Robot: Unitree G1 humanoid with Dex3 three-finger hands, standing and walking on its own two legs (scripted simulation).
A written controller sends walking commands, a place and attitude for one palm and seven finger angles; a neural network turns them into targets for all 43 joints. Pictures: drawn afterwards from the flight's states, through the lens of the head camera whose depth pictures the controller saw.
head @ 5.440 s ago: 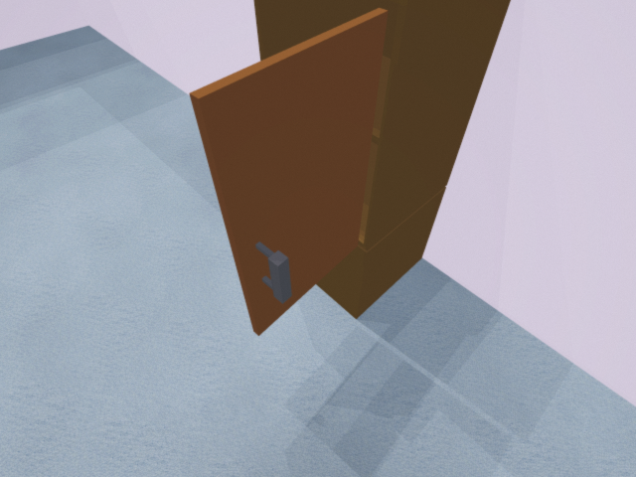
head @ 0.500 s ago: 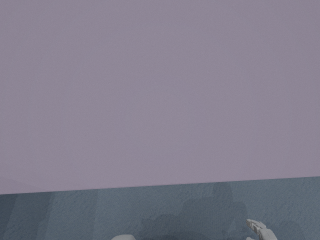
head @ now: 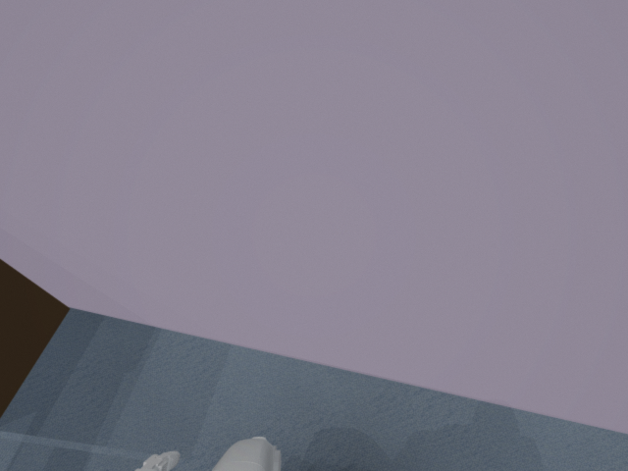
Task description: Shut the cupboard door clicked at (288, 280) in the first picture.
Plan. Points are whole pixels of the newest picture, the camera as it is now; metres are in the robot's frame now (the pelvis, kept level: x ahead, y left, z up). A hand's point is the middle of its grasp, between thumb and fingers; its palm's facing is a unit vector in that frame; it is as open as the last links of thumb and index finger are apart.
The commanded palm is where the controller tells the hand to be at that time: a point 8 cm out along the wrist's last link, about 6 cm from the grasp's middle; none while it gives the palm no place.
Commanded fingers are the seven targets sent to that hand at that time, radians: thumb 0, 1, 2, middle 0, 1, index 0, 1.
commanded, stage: turn to face it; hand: left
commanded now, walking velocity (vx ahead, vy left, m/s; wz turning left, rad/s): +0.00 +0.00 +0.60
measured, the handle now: out of the picture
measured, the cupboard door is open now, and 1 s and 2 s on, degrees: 93 93 93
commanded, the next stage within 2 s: none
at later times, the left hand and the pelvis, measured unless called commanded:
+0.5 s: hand out of the picture +0.05 +0.21 -0.16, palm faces +0.30 -0.89 -0.33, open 7.4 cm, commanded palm none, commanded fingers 0.00 0.90 0.90 -0.20 -0.30 -0.20 -0.30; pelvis +0.00 -0.04 -0.02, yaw +18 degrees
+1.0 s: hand out of the picture -0.07 +0.17 -0.18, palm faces +0.61 -0.75 -0.25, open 7.4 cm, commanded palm none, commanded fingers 0.00 0.90 0.90 -0.20 -0.30 -0.20 -0.30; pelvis +0.00 -0.05 +0.00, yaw +37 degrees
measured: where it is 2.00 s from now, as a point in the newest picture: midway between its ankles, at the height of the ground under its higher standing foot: outside the picture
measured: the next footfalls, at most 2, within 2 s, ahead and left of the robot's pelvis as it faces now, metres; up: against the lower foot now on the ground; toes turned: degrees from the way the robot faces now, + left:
left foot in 0.16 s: +0.03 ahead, +0.13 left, +0.00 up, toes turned +12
right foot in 0.48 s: +0.08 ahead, -0.14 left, +0.00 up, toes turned +13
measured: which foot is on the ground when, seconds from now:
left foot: up 0.00-0.14, down 0.16-0.48, up 0.50-0.82, down 0.84-1.00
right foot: down 0.00-0.16, up 0.18-0.46, down 0.48-0.82, up 0.84-1.00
